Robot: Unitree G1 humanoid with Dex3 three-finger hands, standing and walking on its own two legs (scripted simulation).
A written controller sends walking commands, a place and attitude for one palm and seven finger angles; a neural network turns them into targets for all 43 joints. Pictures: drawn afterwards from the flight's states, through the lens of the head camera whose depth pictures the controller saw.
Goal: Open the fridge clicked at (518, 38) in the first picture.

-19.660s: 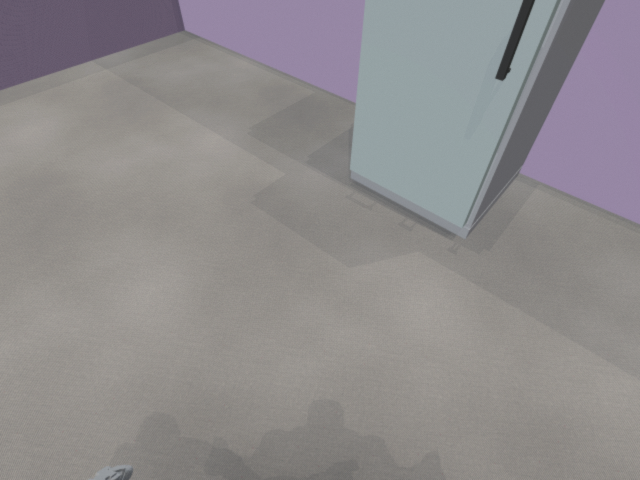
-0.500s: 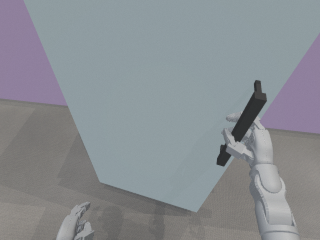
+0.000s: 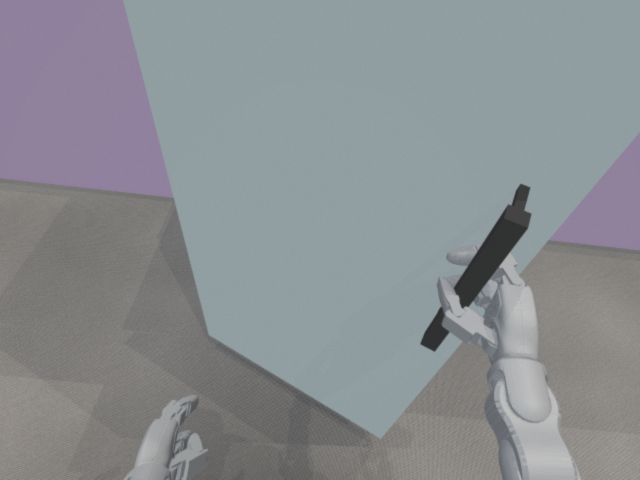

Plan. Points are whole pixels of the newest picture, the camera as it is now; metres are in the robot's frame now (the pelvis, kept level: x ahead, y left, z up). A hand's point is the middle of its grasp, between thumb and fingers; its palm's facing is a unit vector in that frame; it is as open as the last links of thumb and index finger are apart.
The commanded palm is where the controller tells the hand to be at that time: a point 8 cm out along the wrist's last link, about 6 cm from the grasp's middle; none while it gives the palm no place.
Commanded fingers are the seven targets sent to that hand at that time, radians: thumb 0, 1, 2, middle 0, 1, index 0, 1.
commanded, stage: walk backward, drawing the door open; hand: right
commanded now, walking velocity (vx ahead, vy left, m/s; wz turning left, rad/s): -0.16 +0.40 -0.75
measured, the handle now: (468, 279) +0.35 -0.13 +0.10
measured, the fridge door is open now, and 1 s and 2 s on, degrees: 25 54 66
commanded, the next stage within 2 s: stop walking and hold the door back in 1.08 s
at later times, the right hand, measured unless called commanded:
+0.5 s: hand (372, 405) +0.18 -0.02 +0.10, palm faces +0.16 +0.97 -0.17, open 6.4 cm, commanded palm +0.15 -0.06 +0.10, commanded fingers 0.00 -0.90 -0.90 0.45 1.40 0.45 1.40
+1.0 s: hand (247, 457) +0.13 +0.09 +0.10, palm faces +0.79 +0.53 -0.31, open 6.7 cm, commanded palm +0.07 +0.09 +0.10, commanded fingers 0.00 -0.90 -0.90 0.45 1.40 0.45 1.40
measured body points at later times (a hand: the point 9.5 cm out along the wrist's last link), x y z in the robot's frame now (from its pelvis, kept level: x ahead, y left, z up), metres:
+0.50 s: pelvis -0.05 +0.14 +0.00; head +0.00 +0.13 +0.45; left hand +0.14 +0.31 -0.12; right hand +0.17 -0.07 +0.11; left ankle -0.02 +0.30 -0.71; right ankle -0.02 -0.07 -0.73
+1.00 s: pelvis +0.05 +0.40 -0.03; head +0.12 +0.39 +0.41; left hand +0.32 +0.44 -0.15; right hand +0.08 +0.07 +0.12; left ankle +0.20 +0.43 -0.74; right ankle -0.10 +0.17 -0.71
